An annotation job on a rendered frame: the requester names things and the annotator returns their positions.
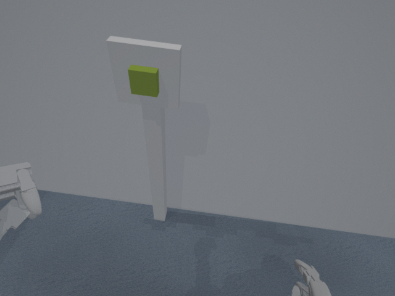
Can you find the robot right hand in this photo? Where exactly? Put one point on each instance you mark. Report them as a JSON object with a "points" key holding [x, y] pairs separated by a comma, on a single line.
{"points": [[311, 277]]}

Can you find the button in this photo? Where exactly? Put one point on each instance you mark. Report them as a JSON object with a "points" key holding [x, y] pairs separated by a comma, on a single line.
{"points": [[144, 80]]}

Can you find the panel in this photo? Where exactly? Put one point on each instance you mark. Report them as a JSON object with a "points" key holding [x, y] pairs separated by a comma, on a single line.
{"points": [[124, 52]]}

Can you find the robot left hand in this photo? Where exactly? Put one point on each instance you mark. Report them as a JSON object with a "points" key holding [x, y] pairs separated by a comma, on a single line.
{"points": [[15, 181]]}

